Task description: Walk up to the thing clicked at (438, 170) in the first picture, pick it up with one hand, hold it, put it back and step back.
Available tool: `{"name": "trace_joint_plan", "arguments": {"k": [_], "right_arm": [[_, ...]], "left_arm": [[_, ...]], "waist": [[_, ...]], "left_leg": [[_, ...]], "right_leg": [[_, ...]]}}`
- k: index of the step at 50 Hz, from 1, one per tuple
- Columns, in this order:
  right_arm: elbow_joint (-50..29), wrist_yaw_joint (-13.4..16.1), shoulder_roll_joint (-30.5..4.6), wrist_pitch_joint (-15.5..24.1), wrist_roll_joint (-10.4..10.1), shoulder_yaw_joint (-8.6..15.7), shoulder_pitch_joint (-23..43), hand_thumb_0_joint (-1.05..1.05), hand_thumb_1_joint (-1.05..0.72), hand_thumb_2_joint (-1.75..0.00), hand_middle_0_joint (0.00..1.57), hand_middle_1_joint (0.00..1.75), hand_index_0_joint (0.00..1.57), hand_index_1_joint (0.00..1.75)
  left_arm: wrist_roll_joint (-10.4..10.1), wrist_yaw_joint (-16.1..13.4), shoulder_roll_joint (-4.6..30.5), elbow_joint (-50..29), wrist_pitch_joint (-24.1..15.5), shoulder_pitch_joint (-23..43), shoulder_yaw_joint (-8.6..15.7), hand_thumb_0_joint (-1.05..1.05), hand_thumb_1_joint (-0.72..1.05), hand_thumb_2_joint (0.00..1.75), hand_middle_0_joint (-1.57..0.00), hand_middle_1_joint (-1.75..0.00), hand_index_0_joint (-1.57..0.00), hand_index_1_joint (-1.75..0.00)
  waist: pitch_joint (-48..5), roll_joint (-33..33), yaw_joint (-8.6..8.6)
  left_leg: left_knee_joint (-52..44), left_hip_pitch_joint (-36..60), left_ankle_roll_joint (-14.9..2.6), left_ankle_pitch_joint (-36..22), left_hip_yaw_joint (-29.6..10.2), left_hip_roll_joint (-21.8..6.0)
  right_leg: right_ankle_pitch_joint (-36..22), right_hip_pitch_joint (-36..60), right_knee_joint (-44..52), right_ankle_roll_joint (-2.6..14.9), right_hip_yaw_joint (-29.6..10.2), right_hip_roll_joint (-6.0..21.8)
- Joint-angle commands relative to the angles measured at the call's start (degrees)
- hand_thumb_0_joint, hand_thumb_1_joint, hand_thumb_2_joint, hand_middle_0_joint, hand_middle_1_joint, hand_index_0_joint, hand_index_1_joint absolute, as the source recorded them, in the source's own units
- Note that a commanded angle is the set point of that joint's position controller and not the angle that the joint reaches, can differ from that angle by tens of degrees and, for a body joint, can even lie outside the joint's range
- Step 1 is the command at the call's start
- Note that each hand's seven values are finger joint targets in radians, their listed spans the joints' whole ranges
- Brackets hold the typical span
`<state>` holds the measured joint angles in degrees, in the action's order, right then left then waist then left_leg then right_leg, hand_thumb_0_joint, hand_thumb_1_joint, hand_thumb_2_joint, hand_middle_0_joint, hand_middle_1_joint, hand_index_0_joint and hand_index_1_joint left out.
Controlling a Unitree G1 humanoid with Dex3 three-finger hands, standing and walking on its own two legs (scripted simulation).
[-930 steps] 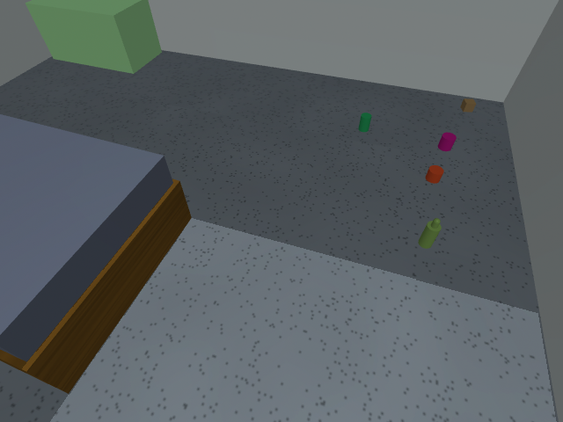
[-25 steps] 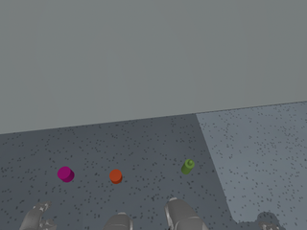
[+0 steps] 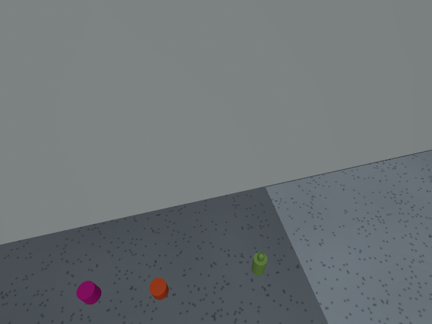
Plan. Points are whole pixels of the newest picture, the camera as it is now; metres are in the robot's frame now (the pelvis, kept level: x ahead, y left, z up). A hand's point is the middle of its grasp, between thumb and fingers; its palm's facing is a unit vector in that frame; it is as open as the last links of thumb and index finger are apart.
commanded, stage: stand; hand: left
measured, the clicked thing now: (159, 288) +0.40 +0.28 -0.73
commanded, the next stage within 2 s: rise first in 2.00 s
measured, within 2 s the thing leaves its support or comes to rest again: neither
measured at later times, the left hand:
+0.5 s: hand out of the picture +0.11 +0.26 -0.14, palm faces -0.02 -0.95 -0.32, open 7.4 cm
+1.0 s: hand out of the picture +0.07 +0.26 -0.14, palm faces -0.03 -0.94 -0.33, open 7.4 cm
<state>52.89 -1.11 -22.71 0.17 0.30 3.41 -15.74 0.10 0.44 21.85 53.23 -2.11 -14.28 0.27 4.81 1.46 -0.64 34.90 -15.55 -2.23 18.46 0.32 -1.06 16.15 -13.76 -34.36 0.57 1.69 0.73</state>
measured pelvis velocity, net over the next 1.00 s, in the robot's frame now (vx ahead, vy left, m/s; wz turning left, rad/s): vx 0.01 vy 0.01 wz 0.00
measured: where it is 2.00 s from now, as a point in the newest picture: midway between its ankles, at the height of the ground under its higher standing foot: outside the picture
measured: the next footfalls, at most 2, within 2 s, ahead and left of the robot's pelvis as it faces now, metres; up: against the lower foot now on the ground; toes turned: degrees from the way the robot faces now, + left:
none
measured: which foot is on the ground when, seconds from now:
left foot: down 0.00-1.00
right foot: down 0.00-1.00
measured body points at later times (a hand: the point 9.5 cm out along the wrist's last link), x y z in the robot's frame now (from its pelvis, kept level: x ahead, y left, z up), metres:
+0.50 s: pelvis +0.02 +0.01 +0.02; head +0.02 +0.02 +0.47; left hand +0.12 +0.31 -0.11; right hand +0.11 -0.30 -0.10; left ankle +0.05 +0.13 -0.73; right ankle +0.03 -0.12 -0.73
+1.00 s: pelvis +0.01 +0.01 +0.02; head +0.02 +0.01 +0.47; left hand +0.07 +0.31 -0.12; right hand +0.09 -0.29 -0.11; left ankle +0.05 +0.13 -0.73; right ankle +0.03 -0.12 -0.73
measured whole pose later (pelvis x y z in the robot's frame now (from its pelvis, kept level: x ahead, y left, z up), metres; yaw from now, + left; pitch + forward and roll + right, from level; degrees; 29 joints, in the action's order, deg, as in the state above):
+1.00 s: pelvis +0.01 +0.01 +0.02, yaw +0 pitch -3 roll +0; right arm 67.1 -1.3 -19.4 0.4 0.7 0.4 -4.9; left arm 0.3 0.6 20.1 66.5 -0.7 -7.7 -0.6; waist 3.2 -0.2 0.3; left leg 18.8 -8.9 0.0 7.1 0.8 -0.5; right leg 9.0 -7.3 -19.1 -0.7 1.3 1.2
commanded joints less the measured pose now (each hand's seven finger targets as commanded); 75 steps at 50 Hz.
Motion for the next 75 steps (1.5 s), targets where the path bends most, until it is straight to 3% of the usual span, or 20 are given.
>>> {"name": "trace_joint_plan", "arguments": {"k": [1, 2, 3, 5, 6, 7, 10, 15, 20, 24, 28, 30, 31, 35, 40, 49, 53, 57, 62, 75], "right_arm": [[-2.8, 1.02, -13.85, 2.28, 0.68, 2.48, 3.22, 0.0, -0.9, -0.9, 0.2, 0.3, 0.2, 0.3], [-2.61, 0.67, -14.53, 2.05, 0.34, 2.38, 5.39, 0.0, -0.9, -0.9, 0.2, 0.3, 0.2, 0.3], [-1.51, 0.41, -12.35, 1.74, 0.06, 1.74, 6.22, 0.0, -0.9, -0.9, 0.2, 0.3, 0.2, 0.3], [0.17, 0.33, -10.82, 1.96, -0.08, 0.97, 5.86, 0.0, -0.9, -0.9, 0.2, 0.3, 0.2, 0.3], [0.9, 0.31, -10.56, 2.09, 0.06, 0.88, 7.19, 0.0, -0.9, -0.9, 0.2, 0.3, 0.2, 0.3], [1.6, 0.35, -10.0, 2.4, 0.06, 0.67, 7.52, 0.0, -0.9, -0.9, 0.2, 0.3, 0.2, 0.3], [3.26, 0.61, -9.27, 2.85, 0.03, 0.14, 8.61, 0.0, -0.9, -0.9, 0.2, 0.3, 0.2, 0.3], [5.39, 0.79, -9.15, 2.6, -0.14, -0.41, 11.76, 0.0, -0.9, -0.9, 0.2, 0.3, 0.2, 0.3], [6.68, 1.05, -9.05, 2.66, -0.04, -0.76, 14.01, 0.0, -0.9, -0.9, 0.2, 0.3, 0.2, 0.3], [7.78, 1.11, -9.01, 2.43, -0.11, -1.0, 14.33, 0.0, -0.9, -0.9, 0.2, 0.3, 0.2, 0.3], [8.59, 1.07, -9.29, 1.99, -0.1, -0.99, 15.68, 0.0, -0.9, -0.9, 0.2, 0.3, 0.2, 0.3], [9.07, 1.01, -9.3, 1.8, 0.05, -1.05, 15.77, 0.0, -0.9, -0.9, 0.2, 0.3, 0.2, 0.3], [9.19, 0.98, -9.8, 1.85, 0.16, -0.99, 15.25, 0.0, -0.9, -0.9, 0.2, 0.3, 0.2, 0.3], [9.45, 0.85, -9.54, 1.65, 0.21, -0.92, 16.42, 0.0, -0.9, -0.9, 0.2, 0.3, 0.2, 0.3], [9.72, 0.85, -9.57, 1.99, 0.29, -0.88, 15.98, 0.0, -0.9, -0.9, 0.2, 0.3, 0.2, 0.3], [10.3, 0.81, -9.58, 1.71, 0.31, -0.9, 14.68, 0.0, -0.9, -0.9, 0.2, 0.3, 0.2, 0.3], [10.38, 0.8, -9.12, 1.46, 0.22, -1.05, 14.18, 0.0, -0.9, -0.9, 0.2, 0.3, 0.2, 0.3], [10.21, 0.83, -9.36, 1.62, 0.18, -1.18, 14.29, 0.0, -0.9, -0.9, 0.2, 0.3, 0.2, 0.3], [10.37, 0.99, -9.45, 1.79, 0.28, -1.34, 13.86, 0.0, -0.9, -0.9, 0.2, 0.3, 0.2, 0.3], [10.02, 1.35, -9.47, 1.75, 0.1, -1.62, 13.88, 0.0, -0.9, -0.9, 0.2, 0.3, 0.2, 0.3]], "left_arm": [[-1.07, -0.83, 10.93, -3.12, -0.94, 3.33, 2.59, 0.0, 0.9, 0.9, -0.2, -0.3, -0.2, -0.3], [-1.01, -0.73, 11.69, -2.18, -0.59, 3.55, 2.8, 0.0, 0.9, 0.9, -0.2, -0.3, -0.2, -0.3], [-0.41, -0.53, 12.48, -1.38, -0.66, 5.1, 2.78, 0.0, 0.9, 0.9, -0.2, -0.3, -0.2, -0.3], [0.57, -0.23, 12.71, -0.5, -0.83, 8.07, 2.99, 0.0, 0.9, 0.9, -0.2, -0.3, -0.2, -0.3], [0.4, -0.3, 11.96, 0.08, -0.95, 7.29, 2.63, 0.0, 0.9, 0.9, -0.2, -0.3, -0.2, -0.3], [0.4, -0.33, 11.43, 0.58, -1.34, 7.35, 2.3, 0.0, 0.9, 0.9, -0.2, -0.3, -0.2, -0.3], [-0.07, -0.37, 10.9, 2.09, -1.65, 8.56, 2.17, 0.0, 0.9, 0.9, -0.2, -0.3, -0.2, -0.3], [-0.15, -0.44, 10.61, 4.53, -1.05, 10.28, 2.13, 0.0, 0.9, 0.9, -0.2, -0.3, -0.2, -0.3], [0.01, -0.41, 10.13, 6.07, -0.76, 11.65, 2.03, 0.0, 0.9, 0.9, -0.2, -0.3, -0.2, -0.3], [0.1, -0.44, 10.19, 7.44, -0.44, 12.15, 1.94, 0.0, 0.9, 0.9, -0.2, -0.3, -0.2, -0.3], [0.19, -0.48, 10.34, 8.51, -0.27, 12.17, 1.8, 0.0, 0.9, 0.9, -0.2, -0.3, -0.2, -0.3], [0.25, -0.43, 10.36, 9.06, -0.07, 12.06, 1.69, 0.0, 0.9, 0.9, -0.2, -0.3, -0.2, -0.3], [0.31, -0.38, 10.41, 8.96, -0.05, 12.55, 1.72, 0.0, 0.9, 0.9, -0.2, -0.3, -0.2, -0.3], [0.36, -0.38, 10.66, 9.9, -0.03, 10.92, 1.72, 0.0, 0.9, 0.9, -0.2, -0.3, -0.2, -0.3], [0.31, -0.28, 10.38, 9.89, -0.18, 10.58, 1.62, 0.0, 0.9, 0.9, -0.2, -0.3, -0.2, -0.3], [0.44, -0.5, 10.25, 9.62, -0.18, 10.07, 1.49, 0.0, 0.9, 0.9, -0.2, -0.3, -0.2, -0.3], [0.34, -0.54, 10.58, 9.65, -0.02, 9.37, 1.48, 0.0, 0.9, 0.9, -0.2, -0.3, -0.2, -0.3], [0.41, -0.49, 10.52, 9.61, 0.03, 9.05, 1.58, 0.0, 0.9, 0.9, -0.2, -0.3, -0.2, -0.3], [0.33, -0.59, 10.55, 9.12, -0.05, 9.84, 1.76, 0.0, 0.9, 0.9, -0.2, -0.3, -0.2, -0.3], [0.25, -0.7, 10.29, 9.11, 0.13, 10.94, 1.93, 0.0, 0.9, 0.9, -0.2, -0.3, -0.2, -0.3]], "waist": [[-2.39, -2.93, 0.92], [-1.19, -2.37, 1.75], [-0.86, -3.6, 1.24], [-0.37, -2.63, -0.73], [-0.17, -0.76, 0.06], [-2.54, -0.36, -0.05], [-6.47, -1.24, 0.11], [-5.05, -0.66, 0.62], [-7.65, -0.08, 0.72], [-8.05, -0.64, 0.32], [-6.48, -1.29, 0.52], [-3.78, -0.94, 0.3], [-5.12, 0.13, 0.07], [-3.41, -1.09, 0.93], [-6.2, -0.64, 0.87], [-6.01, -0.54, 0.38], [-4.63, -1.23, 0.41], [-4.97, -0.76, 0.55], [-6.78, -0.5, 0.66], [-6.71, -1.5, 0.4]], "left_leg": [[-14.01, 5.13, -2.11, -4.02, -12.53, -8.01], [-14.55, -1.41, -2.68, 6.4, -12.5, -8.12], [-13.85, -2.28, -1.14, 8.19, -9.13, -5.5], [-15.28, 1.55, 0.23, 2.36, -7.81, -4.76], [-14.86, 2.17, 0.29, 0.19, -7.39, -4.6], [-13.9, 4.49, 0.18, -7.24, -6.86, -4.89], [-13.86, 7.24, 0.29, -16.62, -6.69, -5.96], [-16.32, 5.95, 0.93, -15.1, -6.38, -6.23], [-16.53, 8.57, 1.2, -19.8, -5.83, -6.87], [-17.48, 9.91, 1.3, -20.46, -5.68, -7.08], [-18.57, 9.26, 1.39, -15.15, -5.81, -6.89], [-20.0, 7.8, 1.63, -8.47, -6.14, -6.56], [-20.54, 7.4, 1.4, -8.04, -6.3, -6.84], [-21.87, 5.66, 1.36, -1.97, -7.21, -6.65], [-21.02, 7.96, 1.17, -7.04, -6.79, -6.75], [-20.22, 7.33, 1.03, -7.54, -6.66, -6.4], [-20.5, 6.87, 1.26, -5.25, -6.68, -6.08], [-20.83, 6.84, 1.24, -6.14, -7.02, -6.4], [-19.42, 8.24, 1.23, -13.43, -6.18, -6.53], [-18.92, 9.92, 1.57, -17.71, -5.4, -6.78]], "right_leg": [[4.65, -6.02, 11.29, 1.6, -7.58, 4.29], [10.88, -1.2, 13.9, 1.61, -8.14, 4.28], [12.69, 0.66, 16.37, 1.77, -10.47, 6.1], [8.68, -1.25, 15.4, 1.74, -9.87, 6.46], [7.03, -1.05, 16.6, 1.75, -9.83, 6.88], [0.42, 1.34, 16.78, 1.64, -9.65, 7.56], [-11.3, 5.92, 15.31, 0.85, -7.44, 6.56], [-11.04, 7.71, 16.43, 0.37, -6.69, 6.49], [-15.2, 9.54, 16.58, 0.17, -6.07, 6.68], [-15.58, 9.51, 17.13, -0.08, -5.74, 6.6], [-11.16, 7.81, 18.97, -0.2, -5.97, 6.65], [-6.38, 5.34, 20.03, -0.26, -6.18, 6.31], [-7.41, 7.2, 19.42, -0.11, -5.98, 6.44], [-2.55, 4.96, 19.93, -0.33, -5.77, 6.03], [-5.93, 6.05, 19.21, 0.15, -6.18, 6.79], [-5.5, 5.7, 19.41, 0.1, -6.26, 6.88], [-2.24, 3.8, 19.87, 0.19, -6.4, 6.61], [-4.86, 4.94, 19.11, 0.21, -6.13, 6.57], [-8.91, 7.04, 18.83, 0.18, -6.26, 7.07], [-13.21, 8.03, 19.32, -0.14, -5.75, 7.1]]}}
